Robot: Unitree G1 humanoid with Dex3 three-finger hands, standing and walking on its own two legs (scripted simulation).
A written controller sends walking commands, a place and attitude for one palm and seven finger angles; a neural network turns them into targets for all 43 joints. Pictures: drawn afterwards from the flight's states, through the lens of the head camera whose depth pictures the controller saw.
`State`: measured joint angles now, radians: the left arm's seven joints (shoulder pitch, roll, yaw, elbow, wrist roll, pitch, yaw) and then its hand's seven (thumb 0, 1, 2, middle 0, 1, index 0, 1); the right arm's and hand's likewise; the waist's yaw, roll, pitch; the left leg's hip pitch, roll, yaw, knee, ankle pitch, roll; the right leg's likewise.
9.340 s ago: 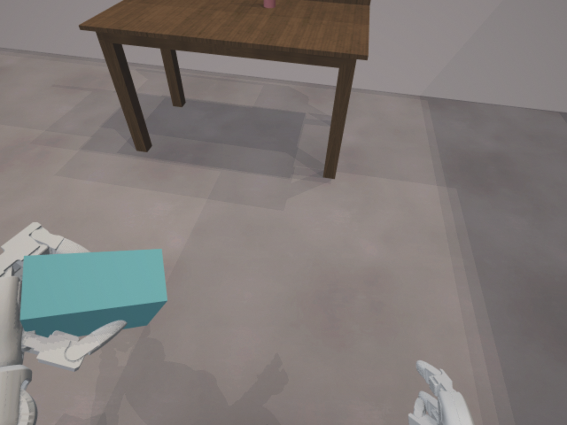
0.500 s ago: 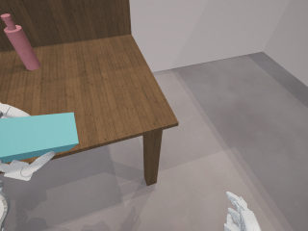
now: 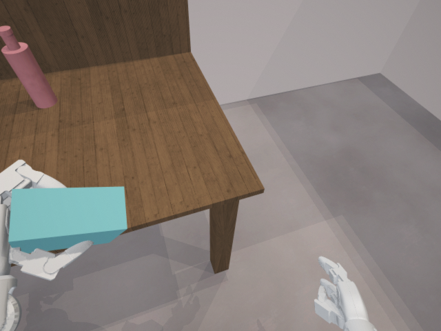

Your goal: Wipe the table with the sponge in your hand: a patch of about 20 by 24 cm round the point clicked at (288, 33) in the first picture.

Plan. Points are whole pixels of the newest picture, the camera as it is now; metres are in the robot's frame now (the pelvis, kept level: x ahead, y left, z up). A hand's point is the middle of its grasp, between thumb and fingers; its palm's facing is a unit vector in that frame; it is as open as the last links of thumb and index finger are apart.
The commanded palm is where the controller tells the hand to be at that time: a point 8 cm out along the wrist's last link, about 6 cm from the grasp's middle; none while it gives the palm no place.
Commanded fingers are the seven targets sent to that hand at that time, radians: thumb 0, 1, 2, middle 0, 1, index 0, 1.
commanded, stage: come to a stop and stand still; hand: left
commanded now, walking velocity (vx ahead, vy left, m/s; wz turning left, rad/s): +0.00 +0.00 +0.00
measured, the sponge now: (85, 219) +0.24 +0.21 +0.14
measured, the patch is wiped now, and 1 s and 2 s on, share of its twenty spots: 0.00 0.00 0.00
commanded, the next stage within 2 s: look again from close up in 0.72 s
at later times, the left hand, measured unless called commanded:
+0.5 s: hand (70, 232) +0.21 +0.21 +0.15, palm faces +0.43 -0.82 -0.38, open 10.1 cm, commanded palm +0.15 +0.25 +0.18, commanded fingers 0.00 0.10 1.30 -1.20 -1.60 -1.20 -1.60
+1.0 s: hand (58, 243) +0.19 +0.22 +0.15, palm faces +0.44 -0.83 -0.35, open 10.1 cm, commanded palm +0.14 +0.26 +0.18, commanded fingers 0.00 0.10 1.30 -1.20 -1.60 -1.20 -1.60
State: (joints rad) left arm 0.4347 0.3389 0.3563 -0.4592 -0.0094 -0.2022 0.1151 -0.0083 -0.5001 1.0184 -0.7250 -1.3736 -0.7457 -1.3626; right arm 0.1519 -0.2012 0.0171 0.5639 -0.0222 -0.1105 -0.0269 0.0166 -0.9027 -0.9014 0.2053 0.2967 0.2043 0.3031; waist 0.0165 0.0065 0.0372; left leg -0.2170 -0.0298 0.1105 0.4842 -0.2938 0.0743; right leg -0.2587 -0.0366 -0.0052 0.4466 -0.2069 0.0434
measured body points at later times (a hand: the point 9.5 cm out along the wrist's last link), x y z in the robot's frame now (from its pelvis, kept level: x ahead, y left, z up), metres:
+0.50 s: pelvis +0.00 -0.04 +0.00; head +0.01 -0.04 +0.45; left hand +0.18 +0.26 +0.18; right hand +0.18 -0.27 -0.08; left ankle -0.02 +0.06 -0.74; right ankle +0.02 -0.15 -0.74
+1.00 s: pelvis -0.01 -0.03 +0.01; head -0.01 -0.03 +0.46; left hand +0.16 +0.26 +0.17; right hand +0.17 -0.26 -0.07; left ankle -0.02 +0.06 -0.74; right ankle +0.02 -0.15 -0.74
